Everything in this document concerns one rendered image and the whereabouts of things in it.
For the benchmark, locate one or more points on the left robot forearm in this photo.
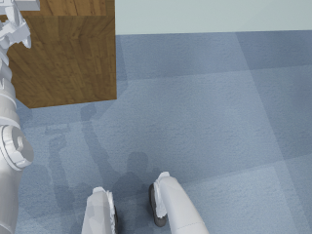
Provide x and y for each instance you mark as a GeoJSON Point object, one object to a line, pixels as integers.
{"type": "Point", "coordinates": [8, 102]}

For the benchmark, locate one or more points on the cabinet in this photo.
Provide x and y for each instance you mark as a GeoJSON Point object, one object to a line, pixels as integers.
{"type": "Point", "coordinates": [72, 60]}

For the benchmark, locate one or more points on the left robot thigh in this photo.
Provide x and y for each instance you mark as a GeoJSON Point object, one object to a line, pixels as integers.
{"type": "Point", "coordinates": [99, 210]}

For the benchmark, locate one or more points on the robot left hand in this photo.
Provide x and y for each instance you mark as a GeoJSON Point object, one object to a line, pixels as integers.
{"type": "Point", "coordinates": [15, 28]}

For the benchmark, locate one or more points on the handle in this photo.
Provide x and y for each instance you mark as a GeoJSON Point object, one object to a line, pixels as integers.
{"type": "Point", "coordinates": [28, 5]}

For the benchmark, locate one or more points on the drawer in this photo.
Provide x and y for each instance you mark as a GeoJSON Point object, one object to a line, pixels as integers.
{"type": "Point", "coordinates": [68, 8]}

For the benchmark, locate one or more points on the robot left upper arm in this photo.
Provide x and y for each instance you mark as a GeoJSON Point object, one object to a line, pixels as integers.
{"type": "Point", "coordinates": [15, 154]}

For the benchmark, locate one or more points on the robot right shin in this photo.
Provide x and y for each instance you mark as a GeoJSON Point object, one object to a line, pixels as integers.
{"type": "Point", "coordinates": [161, 209]}

